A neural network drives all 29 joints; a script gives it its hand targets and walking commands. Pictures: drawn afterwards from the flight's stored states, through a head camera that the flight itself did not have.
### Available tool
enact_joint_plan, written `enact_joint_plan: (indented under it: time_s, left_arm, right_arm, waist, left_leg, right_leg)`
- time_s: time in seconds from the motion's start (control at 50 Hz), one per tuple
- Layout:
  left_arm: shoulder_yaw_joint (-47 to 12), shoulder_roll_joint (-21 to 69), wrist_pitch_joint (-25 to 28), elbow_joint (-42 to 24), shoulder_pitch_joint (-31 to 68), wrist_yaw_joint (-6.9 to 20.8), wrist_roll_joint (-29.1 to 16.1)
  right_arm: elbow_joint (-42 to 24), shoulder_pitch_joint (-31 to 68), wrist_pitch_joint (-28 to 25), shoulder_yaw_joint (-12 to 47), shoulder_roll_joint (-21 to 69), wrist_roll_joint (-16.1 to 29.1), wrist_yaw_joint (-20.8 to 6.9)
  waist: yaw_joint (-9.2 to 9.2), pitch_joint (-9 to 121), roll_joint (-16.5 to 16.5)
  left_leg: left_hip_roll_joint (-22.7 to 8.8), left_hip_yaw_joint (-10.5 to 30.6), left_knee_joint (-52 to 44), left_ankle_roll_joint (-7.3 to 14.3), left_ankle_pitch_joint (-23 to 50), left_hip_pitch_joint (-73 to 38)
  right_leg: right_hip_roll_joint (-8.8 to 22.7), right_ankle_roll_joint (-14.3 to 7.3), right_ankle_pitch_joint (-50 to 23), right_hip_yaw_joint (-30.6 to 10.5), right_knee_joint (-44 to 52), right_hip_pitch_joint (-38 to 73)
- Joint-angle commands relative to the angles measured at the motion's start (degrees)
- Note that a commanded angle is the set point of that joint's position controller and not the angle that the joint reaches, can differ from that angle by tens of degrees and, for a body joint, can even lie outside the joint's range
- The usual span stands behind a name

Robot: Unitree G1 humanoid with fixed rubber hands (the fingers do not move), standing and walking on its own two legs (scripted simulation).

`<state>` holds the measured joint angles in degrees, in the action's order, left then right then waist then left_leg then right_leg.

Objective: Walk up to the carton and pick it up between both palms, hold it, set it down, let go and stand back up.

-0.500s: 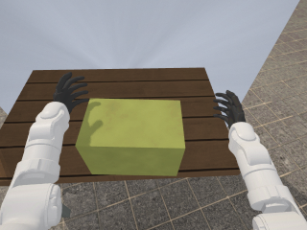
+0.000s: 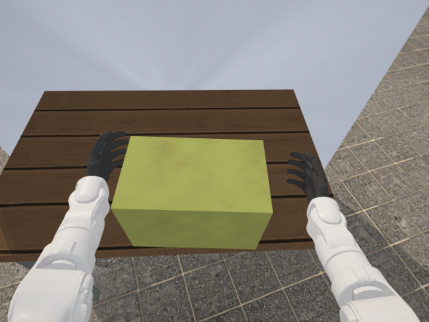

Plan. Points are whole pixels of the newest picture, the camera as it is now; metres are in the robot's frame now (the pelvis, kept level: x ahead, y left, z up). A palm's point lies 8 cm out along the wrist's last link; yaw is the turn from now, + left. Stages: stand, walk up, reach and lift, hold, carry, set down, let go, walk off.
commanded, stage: reach and lift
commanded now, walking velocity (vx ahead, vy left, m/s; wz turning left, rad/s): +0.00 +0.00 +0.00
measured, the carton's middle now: (195, 195) +0.37 +0.07 -0.01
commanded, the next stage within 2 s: none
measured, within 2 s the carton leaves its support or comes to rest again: leaves its support in 1.64 s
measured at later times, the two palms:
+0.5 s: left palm (111, 174) +0.37 +0.23 +0.04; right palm (295, 193) +0.36 -0.13 +0.03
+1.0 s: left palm (118, 177) +0.37 +0.22 +0.04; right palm (299, 195) +0.36 -0.14 +0.03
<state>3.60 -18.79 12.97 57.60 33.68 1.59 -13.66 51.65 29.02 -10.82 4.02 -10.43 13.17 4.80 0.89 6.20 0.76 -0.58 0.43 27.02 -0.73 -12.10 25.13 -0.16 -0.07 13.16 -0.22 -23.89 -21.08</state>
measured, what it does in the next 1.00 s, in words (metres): stands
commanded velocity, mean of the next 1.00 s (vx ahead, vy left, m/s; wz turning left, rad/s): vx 0.00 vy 0.00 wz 0.00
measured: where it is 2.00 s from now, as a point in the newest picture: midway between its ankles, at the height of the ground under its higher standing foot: outside the picture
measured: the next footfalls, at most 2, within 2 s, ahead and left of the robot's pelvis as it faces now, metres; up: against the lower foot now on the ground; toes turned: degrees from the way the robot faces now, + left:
none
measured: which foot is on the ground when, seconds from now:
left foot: down 0.00-1.00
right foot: down 0.00-1.00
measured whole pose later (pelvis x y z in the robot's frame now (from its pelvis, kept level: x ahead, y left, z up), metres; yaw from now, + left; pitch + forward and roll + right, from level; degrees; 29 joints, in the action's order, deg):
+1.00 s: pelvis +0.00 +0.00 +0.00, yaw +0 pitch +10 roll -1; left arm 9.7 -11.0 19.1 60.3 34.0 -0.8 -5.0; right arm 53.4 29.0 -15.9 -2.9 -1.4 8.9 7.4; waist 0.9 6.3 0.7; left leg -0.8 0.4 27.5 -0.7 -12.1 25.4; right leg -0.4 0.1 13.0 0.0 -24.0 -21.1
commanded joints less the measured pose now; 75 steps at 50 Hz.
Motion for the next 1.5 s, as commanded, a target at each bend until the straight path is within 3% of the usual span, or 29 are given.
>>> enact_joint_plan:
  time_s: [0.0, 0.16, 0.28, 0.38, 0.46, 0.72, 0.88, 0.96, 1.1, 1.36, 1.48]
  left_arm:
    - [-1.89, -5.12, 1.45, -5.92, 16.97, -0.01, -0.19]
    - [-2.49, -1.01, 3.31, -8.53, 19.77, -0.03, 0.08]
    - [-2.21, 3.67, 5.11, -5.9, 20.71, -0.28, 2.29]
    - [0.87, 4.66, 4.68, -4.91, 20.29, -0.87, 6.01]
    - [2.26, 5.85, 3.45, -5.71, 19.51, -1.41, 7.3]
    - [1.42, 11.16, 5.04, -4.9, 20.62, -1.44, 8.81]
    - [1.35, 20.98, 8.18, -4.19, 21.58, 1.56, 15.12]
    - [-6.94, 42.76, 9.67, -1.08, 24.69, 7.63, 19.07]
    - [-14.05, 46.87, 11.99, 1.03, 24.51, 8.03, 15.93]
    - [-18.52, 50.09, 12.31, -3.38, 24.2, 7.38, 13.56]
    - [-21.21, 52.21, 13.59, -7.26, 25.14, 6.27, 12.43]
  right_arm:
    - [-5.07, 22.88, -4.8, 2.86, -8.75, 8.86, -0.4]
    - [-6.51, 24.46, -4.72, 2.68, -2.5, 7.18, -0.19]
    - [-7.12, 26.11, -4.86, 1.08, 3.0, 2.98, 0.32]
    - [-5.49, 26.06, -6.04, -2.63, 3.07, -1.55, 1.91]
    - [-4.98, 26.19, -6.5, -3.76, 3.03, -3.06, 3.05]
    - [-5.3, 27.07, -6.58, -3.11, 7.67, -5.25, 2.15]
    - [-5.91, 26.62, -9.05, -2.69, 17.6, -13.28, -0.86]
    - [-8.98, 29.55, -10.1, 5.86, 39.13, -19.49, -6.61]
    - [-9.6, 27.94, -8.23, 10.96, 41.91, -18.3, -7.41]
    - [-12.97, 26.71, -7.3, 17.43, 44.69, -15.27, -6.52]
    - [-16.09, 28.17, -9.31, 20.24, 46.01, -13.94, -6.24]
  waist:
    - [2.97, 29.51, -6.53]
    - [2.26, 29.16, -6.81]
    - [1.65, 28.7, -6.34]
    - [0.63, 28.51, -6.63]
    - [0.7, 27.7, -6.14]
    - [1.34, 26.45, -5.21]
    - [1.47, 25.77, -4.45]
    - [1.01, 24.79, -4.59]
    - [-0.73, 25.21, -6.02]
    - [-1.22, 28.17, -6.42]
    - [-0.51, 32.73, -6.82]
  left_leg:
    - [-0.7, -0.22, 5.61, -5.07, 34.12, -22.99]
    - [-0.28, -0.66, 5.23, -4.24, 30.85, -20.08]
    - [-0.2, -0.39, 4.34, -3.66, 26.83, -17.53]
    - [0.03, -0.63, 4.49, -4.04, 27.96, -17.67]
    - [-0.16, -0.74, 4.75, -4.19, 29.38, -18.15]
    - [-0.36, -1.02, 3.95, -3.77, 25.9, -16.37]
    - [0.12, -1.93, 2.32, -3.63, 25.48, -16.98]
    - [0.96, -1.8, 0.2, -2.94, 25.13, -17.61]
    - [0.8, -0.73, -1.75, -3.28, 24.06, -16.84]
    - [1.18, -0.48, -0.52, -3.69, 29.1, -17.57]
    - [1.31, -0.02, 0.93, -4.49, 34.69, -20.08]
  right_leg:
    - [-3.15, -0.04, -12.29, 3.09, 0.66, -2.02]
    - [-2.34, -0.23, -10.73, 2.64, 0.68, -2.37]
    - [-1.66, -0.24, -9.52, 2.2, 0.72, -2.16]
    - [-1.94, -0.24, -11.28, 2.17, 0.83, -1.03]
    - [-2.26, -0.26, -11.66, 2.18, 0.95, -0.87]
    - [-1.63, -0.94, -8.83, 2.01, 0.77, -0.22]
    - [-1.04, -1.31, -9.23, 2.34, 1.89, 3.7]
    - [-0.84, -1.51, -10.53, 2.59, 3.29, 6.99]
    - [-1.54, -2.06, -12.5, 1.25, 4.56, 10.47]
    - [-2.04, -1.78, -16.79, 0.38, 4.67, 11.23]
    - [-2.56, -1.75, -19.28, 0.51, 4.53, 10.35]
